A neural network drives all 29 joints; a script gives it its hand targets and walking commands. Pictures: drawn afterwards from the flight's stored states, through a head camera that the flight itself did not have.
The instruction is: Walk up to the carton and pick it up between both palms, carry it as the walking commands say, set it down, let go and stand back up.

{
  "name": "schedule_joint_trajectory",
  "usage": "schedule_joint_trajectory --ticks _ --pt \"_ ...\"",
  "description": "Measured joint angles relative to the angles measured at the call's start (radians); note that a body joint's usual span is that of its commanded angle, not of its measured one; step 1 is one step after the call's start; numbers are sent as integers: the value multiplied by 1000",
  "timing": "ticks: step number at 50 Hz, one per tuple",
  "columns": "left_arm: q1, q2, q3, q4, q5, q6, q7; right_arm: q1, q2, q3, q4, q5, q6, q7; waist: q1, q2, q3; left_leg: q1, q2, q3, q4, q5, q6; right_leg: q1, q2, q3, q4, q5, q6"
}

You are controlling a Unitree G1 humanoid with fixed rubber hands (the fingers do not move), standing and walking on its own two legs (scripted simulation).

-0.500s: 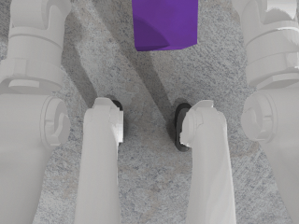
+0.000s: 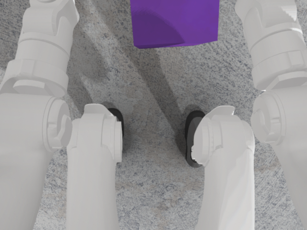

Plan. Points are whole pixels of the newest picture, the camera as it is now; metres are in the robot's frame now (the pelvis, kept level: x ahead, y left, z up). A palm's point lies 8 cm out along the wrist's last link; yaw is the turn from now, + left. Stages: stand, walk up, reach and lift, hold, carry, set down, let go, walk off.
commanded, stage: reach and lift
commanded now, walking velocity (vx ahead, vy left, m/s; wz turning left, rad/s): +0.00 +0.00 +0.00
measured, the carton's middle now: out of the picture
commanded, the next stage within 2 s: none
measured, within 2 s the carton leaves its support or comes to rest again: leaves its support in 1.76 s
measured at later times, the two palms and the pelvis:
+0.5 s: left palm out of the picture +0.55 +0.18 -0.24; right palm out of the picture +0.57 -0.15 -0.23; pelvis +0.01 +0.00 -0.04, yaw +0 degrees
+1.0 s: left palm out of the picture +0.56 +0.14 -0.23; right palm out of the picture +0.57 -0.13 -0.23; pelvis +0.01 +0.00 -0.03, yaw +0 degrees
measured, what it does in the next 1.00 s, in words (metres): stands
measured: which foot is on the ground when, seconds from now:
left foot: down 0.00-1.00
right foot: down 0.00-1.00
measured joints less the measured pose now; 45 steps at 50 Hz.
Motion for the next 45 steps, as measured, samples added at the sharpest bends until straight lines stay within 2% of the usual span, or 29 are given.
schedule_joint_trajectory --ticks 14,19,37,45 --pt "-27 11 -30 96 -28 -48 -19 -22 -9 41 98 33 -52 21 2 3 0 -122 -6 -5 105 -9 -6 -121 16 9 101 -5 16" --pt "-28 21 -36 103 -41 -61 -29 -9 -14 43 87 30 -67 30 2 7 0 -121 -8 -6 114 -22 -9 -121 13 9 114 -21 12" --pt "-36 -8 -12 95 -12 -64 -45 -10 -10 62 76 27 -61 21 3 -2 -1 -118 -7 -12 108 -20 -16 -124 13 2 110 -17 4" --pt "-69 -57 24 94 51 -62 -50 -23 1 62 76 25 -62 21 13 -2 -1 -119 -3 -16 99 -15 -16 -125 16 -3 97 -7 4"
